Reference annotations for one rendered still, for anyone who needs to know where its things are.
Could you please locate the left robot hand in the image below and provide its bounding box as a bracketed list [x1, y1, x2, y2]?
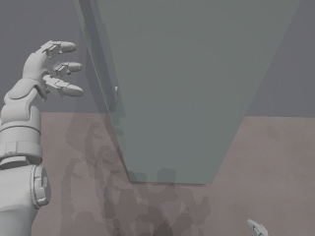
[22, 40, 84, 97]

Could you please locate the robot left forearm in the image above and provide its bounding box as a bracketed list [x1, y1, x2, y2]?
[0, 78, 47, 170]

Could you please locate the fridge door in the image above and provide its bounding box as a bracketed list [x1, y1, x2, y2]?
[72, 0, 301, 185]

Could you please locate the right robot hand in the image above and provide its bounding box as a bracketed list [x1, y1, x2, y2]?
[246, 219, 269, 236]

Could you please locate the handle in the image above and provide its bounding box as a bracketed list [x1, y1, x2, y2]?
[79, 0, 118, 103]

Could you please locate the robot left upper arm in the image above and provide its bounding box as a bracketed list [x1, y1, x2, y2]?
[0, 164, 51, 236]

